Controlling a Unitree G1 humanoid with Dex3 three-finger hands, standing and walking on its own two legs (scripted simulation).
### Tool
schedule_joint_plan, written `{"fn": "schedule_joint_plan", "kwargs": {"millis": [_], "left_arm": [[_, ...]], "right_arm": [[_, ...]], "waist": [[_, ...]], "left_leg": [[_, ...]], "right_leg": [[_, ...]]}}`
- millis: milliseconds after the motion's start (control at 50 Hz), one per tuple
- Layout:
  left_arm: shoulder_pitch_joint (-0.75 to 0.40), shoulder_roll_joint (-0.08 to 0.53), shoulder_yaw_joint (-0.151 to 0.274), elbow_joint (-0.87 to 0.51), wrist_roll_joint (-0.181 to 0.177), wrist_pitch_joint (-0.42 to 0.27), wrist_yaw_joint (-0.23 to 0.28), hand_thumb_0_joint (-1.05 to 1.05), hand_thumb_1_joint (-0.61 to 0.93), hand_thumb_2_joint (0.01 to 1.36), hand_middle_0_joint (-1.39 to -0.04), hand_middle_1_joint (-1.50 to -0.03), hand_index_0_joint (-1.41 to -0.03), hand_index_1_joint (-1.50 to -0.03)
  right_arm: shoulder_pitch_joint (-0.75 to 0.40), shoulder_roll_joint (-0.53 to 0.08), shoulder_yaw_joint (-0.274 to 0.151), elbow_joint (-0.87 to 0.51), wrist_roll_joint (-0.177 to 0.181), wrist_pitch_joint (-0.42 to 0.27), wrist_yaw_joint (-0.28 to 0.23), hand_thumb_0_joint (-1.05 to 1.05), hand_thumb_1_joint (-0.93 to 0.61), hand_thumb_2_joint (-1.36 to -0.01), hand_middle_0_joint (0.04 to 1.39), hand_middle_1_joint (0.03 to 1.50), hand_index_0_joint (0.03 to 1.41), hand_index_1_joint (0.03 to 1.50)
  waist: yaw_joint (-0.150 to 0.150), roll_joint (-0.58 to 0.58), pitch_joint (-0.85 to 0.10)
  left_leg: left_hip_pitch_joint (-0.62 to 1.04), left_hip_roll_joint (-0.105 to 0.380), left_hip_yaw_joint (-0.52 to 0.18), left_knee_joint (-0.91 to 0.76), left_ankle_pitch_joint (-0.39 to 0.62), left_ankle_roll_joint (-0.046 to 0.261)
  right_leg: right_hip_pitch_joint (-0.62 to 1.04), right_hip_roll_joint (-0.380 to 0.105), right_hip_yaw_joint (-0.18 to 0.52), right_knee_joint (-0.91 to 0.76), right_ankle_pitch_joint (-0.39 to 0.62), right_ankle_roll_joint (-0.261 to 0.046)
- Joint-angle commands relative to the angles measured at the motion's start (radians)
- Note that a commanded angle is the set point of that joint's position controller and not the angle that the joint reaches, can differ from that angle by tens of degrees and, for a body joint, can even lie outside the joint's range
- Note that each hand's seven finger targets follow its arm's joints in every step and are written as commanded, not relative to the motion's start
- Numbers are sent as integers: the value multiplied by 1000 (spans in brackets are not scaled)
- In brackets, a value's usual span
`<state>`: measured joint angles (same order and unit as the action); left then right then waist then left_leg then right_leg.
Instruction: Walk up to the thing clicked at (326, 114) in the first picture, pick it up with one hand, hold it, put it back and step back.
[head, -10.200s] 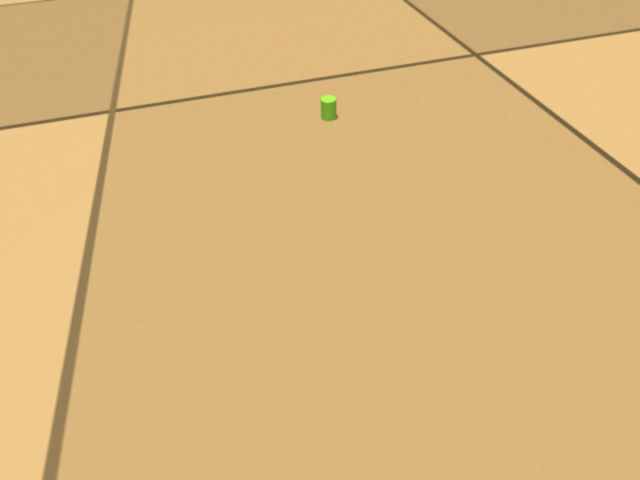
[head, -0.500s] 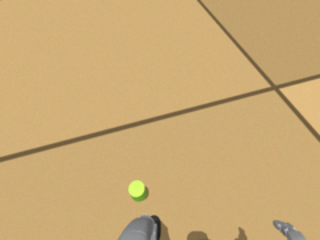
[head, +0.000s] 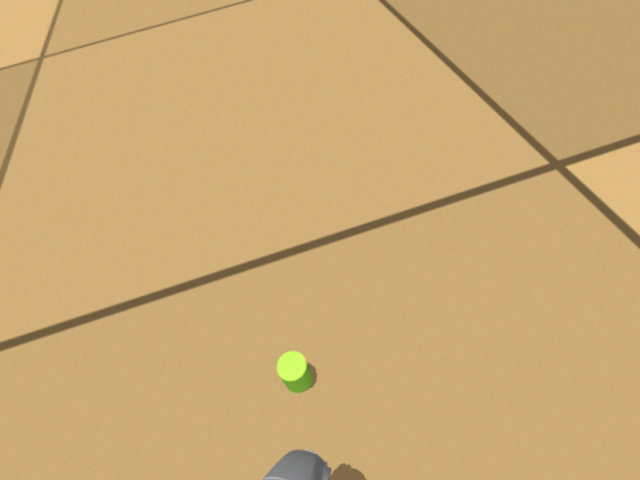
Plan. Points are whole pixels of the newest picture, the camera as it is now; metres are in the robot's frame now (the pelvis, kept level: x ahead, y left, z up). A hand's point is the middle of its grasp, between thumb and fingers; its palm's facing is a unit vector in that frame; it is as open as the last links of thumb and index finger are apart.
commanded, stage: walk up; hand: left
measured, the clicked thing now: (295, 372) +0.48 +0.23 -0.71
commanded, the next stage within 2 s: none
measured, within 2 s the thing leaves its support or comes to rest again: neither
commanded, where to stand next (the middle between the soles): +0.14 +0.03 m, yaw -1 degrees
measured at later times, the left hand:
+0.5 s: hand out of the picture +0.06 +0.30 -0.15, palm faces +0.04 -0.94 -0.34, open 7.4 cm
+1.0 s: hand out of the picture +0.12 +0.30 -0.15, palm faces +0.02 -0.91 -0.42, open 7.4 cm
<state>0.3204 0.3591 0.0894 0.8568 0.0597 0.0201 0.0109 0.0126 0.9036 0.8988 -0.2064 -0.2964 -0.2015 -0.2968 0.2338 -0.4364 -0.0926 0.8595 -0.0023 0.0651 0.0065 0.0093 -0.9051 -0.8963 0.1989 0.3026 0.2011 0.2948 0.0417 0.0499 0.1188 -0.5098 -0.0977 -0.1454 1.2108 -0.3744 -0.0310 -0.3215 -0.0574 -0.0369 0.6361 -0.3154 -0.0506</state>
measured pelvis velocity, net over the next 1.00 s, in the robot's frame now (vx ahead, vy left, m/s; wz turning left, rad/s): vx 0.04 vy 0.03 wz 0.04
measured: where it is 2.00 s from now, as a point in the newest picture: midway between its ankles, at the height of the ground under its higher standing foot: outside the picture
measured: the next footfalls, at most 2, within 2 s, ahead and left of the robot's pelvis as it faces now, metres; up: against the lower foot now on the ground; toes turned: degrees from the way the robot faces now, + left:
left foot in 0.24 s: +0.05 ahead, +0.15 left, +0.00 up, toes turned +5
right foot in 0.60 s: +0.18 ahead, -0.12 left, +0.00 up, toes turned +1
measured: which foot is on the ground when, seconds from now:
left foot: up 0.00-0.22, down 0.24-0.62, up 0.64-0.88, down 0.90-1.00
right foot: down 0.00-0.24, up 0.26-0.58, down 0.60-0.96, up 0.98-1.00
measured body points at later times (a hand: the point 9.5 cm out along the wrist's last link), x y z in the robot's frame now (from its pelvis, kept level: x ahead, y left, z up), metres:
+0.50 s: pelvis +0.03 +0.02 +0.00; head +0.02 +0.04 +0.45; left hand +0.06 +0.34 -0.12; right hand +0.09 -0.30 -0.10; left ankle +0.01 +0.14 -0.73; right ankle +0.15 -0.13 -0.69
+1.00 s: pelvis +0.04 +0.03 -0.02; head +0.06 +0.02 +0.43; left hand +0.12 +0.35 -0.13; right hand +0.11 -0.29 -0.15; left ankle +0.01 +0.16 -0.73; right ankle +0.13 -0.11 -0.72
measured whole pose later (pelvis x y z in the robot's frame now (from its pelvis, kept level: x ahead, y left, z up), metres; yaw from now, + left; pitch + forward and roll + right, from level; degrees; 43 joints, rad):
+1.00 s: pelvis +0.04 +0.03 -0.02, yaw +2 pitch -2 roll +2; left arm 0.16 0.40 0.04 0.93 0.02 0.01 0.00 0.01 0.91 0.90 -0.20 -0.30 -0.20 -0.30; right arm 0.22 -0.38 -0.04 0.97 -0.03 0.01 0.02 0.01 -0.90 -0.90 0.20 0.30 0.20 0.30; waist 0.00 -0.01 0.09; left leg -0.25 0.01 0.01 0.71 -0.43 0.01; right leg -0.48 -0.05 0.05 0.83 -0.41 -0.01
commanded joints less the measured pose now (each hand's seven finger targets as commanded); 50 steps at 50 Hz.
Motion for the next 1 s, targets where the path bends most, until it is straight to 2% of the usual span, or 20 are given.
{"fn": "schedule_joint_plan", "kwargs": {"millis": [0,100,180,200,220,240,260,320,420,540,580,620,640,700,800,860,880,920,940,980], "left_arm": [[107,275,94,-102,-1,-52,-16,0,900,900,-200,-300,-200,-300],[106,337,97,-102,-18,-52,-36,0,900,900,-200,-300,-200,-300],[-109,305,62,-173,-19,-43,-47,0,900,900,-200,-300,-200,-300],[-127,236,38,-186,-18,-36,-46,0,900,900,-200,-300,-200,-300],[-119,161,18,-209,-33,-33,-46,0,900,900,-200,-300,-200,-300],[-101,198,22,-196,-40,-29,-42,0,900,900,-200,-300,-200,-300],[-69,268,31,-169,-37,-34,-42,0,900,900,-200,-300,-200,-300],[51,297,45,-79,-40,-43,-58,0,900,900,-200,-300,-200,-300],[44,236,24,-20,-57,-44,-54,0,900,900,-200,-300,-200,-300],[7,219,8,21,-71,-76,7,0,900,900,-200,-300,-200,-300],[36,276,19,36,-57,-93,23,0,900,900,-200,-300,-200,-300],[12,358,30,7,-53,-94,29,0,900,900,-200,-300,-200,-300],[-57,377,34,-12,-49,-87,35,0,900,900,-200,-300,-200,-300],[-118,314,15,-19,-41,-75,38,0,900,900,-200,-300,-200,-300],[-122,298,18,-23,-22,-60,31,0,900,900,-200,-300,-200,-300],[-182,273,5,-23,-42,-34,16,0,900,900,-200,-300,-200,-300],[-177,236,-8,-19,-50,-27,13,0,900,900,-200,-300,-200,-300],[-177,183,-22,-15,-64,-23,13,0,900,900,-200,-300,-200,-300],[-217,294,17,-44,-21,-45,-6,0,900,900,-200,-300,-200,-300],[-228,326,31,-18,-24,-58,-29,0,900,900,-200,-300,-200,-300]], "right_arm": [[-116,-185,-23,-111,-9,-83,4,0,-900,-900,200,300,200,300],[-63,-155,-9,-80,-23,-114,24,0,-900,-900,200,300,200,300],[307,-162,-43,53,-5,-120,27,0,-900,-900,200,300,200,300],[400,-182,-59,79,-15,-122,15,0,-900,-900,200,300,200,300],[387,-245,-66,45,-39,-126,1,0,-900,-900,200,300,200,300],[253,-275,-61,-23,-46,-129,-8,0,-900,-900,200,300,200,300],[160,-319,-62,-53,-28,-136,-9,0,-900,-900,200,300,200,300],[60,-249,-32,-86,-20,-156,-5,0,-900,-900,200,300,200,300],[-30,-189,-3,-94,-26,-148,-2,0,-900,-900,200,300,200,300],[-25,-180,-6,-103,-10,-65,2,0,-900,-900,200,300,200,300],[26,-118,11,-93,8,-51,0,0,-900,-900,200,300,200,300],[87,-99,18,-89,13,-30,-13,0,-900,-900,200,300,200,300],[89,-142,1,-67,5,-20,-23,0,-900,-900,200,300,200,300],[47,-166,-15,-26,11,-22,-11,0,-900,-900,200,300,200,300],[38,-135,-1,13,2,-32,-3,0,-900,-900,200,300,200,300],[93,-120,2,81,-8,-62,-9,0,-900,-900,200,300,200,300],[86,-134,-3,89,-19,-73,-15,0,-900,-900,200,300,200,300],[-85,-260,-13,33,-30,-87,-19,0,-900,-900,200,300,200,300],[26,-375,-62,40,-21,-103,5,0,-900,-900,200,300,200,300],[-4,-318,-55,38,-36,-120,7,0,-900,-900,200,300,200,300]], "waist": [[122,-290,-147],[65,-263,3],[-160,-113,-77],[-213,55,-81],[-202,288,-52],[-141,157,34],[-116,90,90],[-34,71,69],[-16,148,104],[-26,127,-63],[-4,-84,-133],[-26,-234,-204],[-32,-259,-194],[-47,-216,-197],[-13,-299,-221],[-57,-257,-201],[-59,-195,-192],[-17,72,-95],[-94,118,-96],[-79,85,64]], "left_leg": [[-301,58,59,-301,-94,-12],[-10,98,137,-524,-178,37],[564,65,227,-708,102,92],[719,86,127,-740,34,108],[657,298,-268,-930,-338,150],[454,459,-544,-1041,-555,203],[314,495,-558,-1101,-612,249],[278,380,-271,-1043,-362,248],[44,279,36,-988,-23,203],[193,236,122,-624,485,204],[160,165,163,-390,274,132],[86,93,69,-176,-210,81],[97,127,60,-150,-255,72],[107,126,66,-143,-188,65],[126,103,142,-385,-175,38],[310,68,208,-689,39,32],[355,100,144,-747,80,44],[219,424,-314,-895,-18,181],[212,489,-460,-1024,-579,302],[288,440,-386,-1028,-587,291]], "right_leg": [[586,-206,384,-305,-376,-159],[257,-227,301,-372,-239,-169],[-204,-132,125,-216,-426,-95],[-396,-58,45,28,-443,-55],[-545,76,-42,342,-357,-6],[-572,72,104,463,-206,7],[-482,16,184,452,-160,0],[-341,-6,177,420,-45,24],[-85,10,84,215,61,65],[100,58,-34,-67,209,57],[218,9,56,-182,439,40],[199,-324,513,-235,532,-149],[134,-354,583,-229,387,-212],[73,-221,356,-209,197,-147],[90,-156,275,-164,80,-143],[-35,-119,213,-60,46,-97],[-90,-98,192,6,43,-59],[-212,52,73,153,-129,30],[-241,27,60,285,-261,12],[-424,-14,108,329,-164,23]]}}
